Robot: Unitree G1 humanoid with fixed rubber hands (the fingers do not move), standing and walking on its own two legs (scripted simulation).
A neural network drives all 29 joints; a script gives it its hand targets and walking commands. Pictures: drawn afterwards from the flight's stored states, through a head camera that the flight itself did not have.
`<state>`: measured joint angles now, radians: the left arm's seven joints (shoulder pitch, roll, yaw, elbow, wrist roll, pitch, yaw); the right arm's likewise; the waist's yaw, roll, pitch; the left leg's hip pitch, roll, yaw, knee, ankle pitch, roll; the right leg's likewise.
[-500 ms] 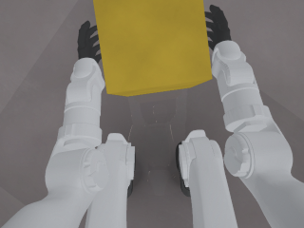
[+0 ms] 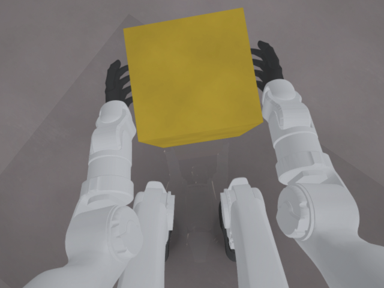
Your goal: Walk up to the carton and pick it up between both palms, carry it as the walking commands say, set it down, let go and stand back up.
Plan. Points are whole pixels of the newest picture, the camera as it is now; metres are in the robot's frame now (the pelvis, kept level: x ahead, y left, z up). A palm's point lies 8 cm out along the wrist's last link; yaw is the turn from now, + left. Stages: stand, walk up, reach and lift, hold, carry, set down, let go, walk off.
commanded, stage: reach and lift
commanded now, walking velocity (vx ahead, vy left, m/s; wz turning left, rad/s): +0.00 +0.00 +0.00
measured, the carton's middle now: (193, 94) +0.50 -0.01 -0.16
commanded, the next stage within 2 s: none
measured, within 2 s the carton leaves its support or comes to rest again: neither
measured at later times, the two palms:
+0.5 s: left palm (102, 101) +0.45 +0.14 -0.02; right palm (284, 80) +0.47 -0.16 -0.03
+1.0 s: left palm (74, 99) +0.43 +0.15 +0.05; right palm (301, 73) +0.45 -0.15 +0.05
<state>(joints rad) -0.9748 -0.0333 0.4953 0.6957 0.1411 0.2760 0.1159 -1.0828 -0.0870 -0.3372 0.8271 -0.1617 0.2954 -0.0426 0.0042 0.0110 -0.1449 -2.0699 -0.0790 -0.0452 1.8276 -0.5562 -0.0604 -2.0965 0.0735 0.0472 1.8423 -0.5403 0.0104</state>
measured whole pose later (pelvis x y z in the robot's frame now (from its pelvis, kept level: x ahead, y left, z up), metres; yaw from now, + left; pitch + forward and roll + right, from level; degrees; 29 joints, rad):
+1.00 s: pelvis +0.03 +0.00 +0.11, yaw -1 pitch +39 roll +2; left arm -0.69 -0.10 0.46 0.62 0.15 0.28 0.08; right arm -0.79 0.01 -0.32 0.75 -0.18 0.29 -0.05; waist 0.02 0.02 -0.24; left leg -1.62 -0.06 -0.06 1.45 -0.51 -0.04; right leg -1.65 0.07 0.06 1.47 -0.49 0.00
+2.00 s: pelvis +0.06 +0.00 +0.25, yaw -2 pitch +23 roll +1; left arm -0.44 -0.17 0.45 0.52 0.24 0.31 0.02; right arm -0.52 0.12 -0.33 0.61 -0.25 0.32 -0.01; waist 0.04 0.01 -0.15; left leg -0.91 -0.04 -0.07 0.86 -0.34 -0.03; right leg -0.94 0.06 0.09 0.89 -0.34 -0.01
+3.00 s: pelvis +0.09 +0.00 +0.30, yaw -2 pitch -2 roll +1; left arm -0.25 -0.15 0.27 0.27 0.24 0.66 0.01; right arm -0.28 0.16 -0.21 0.32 -0.25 0.64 -0.01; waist 0.05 0.02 -0.03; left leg -0.14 -0.02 -0.08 0.38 -0.21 -0.02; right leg -0.17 0.04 0.09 0.43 -0.22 -0.01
